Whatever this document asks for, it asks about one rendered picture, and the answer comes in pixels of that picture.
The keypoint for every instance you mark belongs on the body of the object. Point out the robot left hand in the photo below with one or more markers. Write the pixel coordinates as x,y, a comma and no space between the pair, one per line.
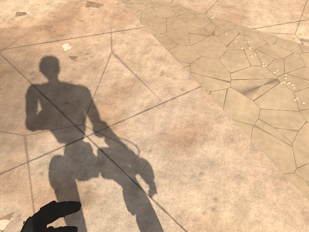
49,213

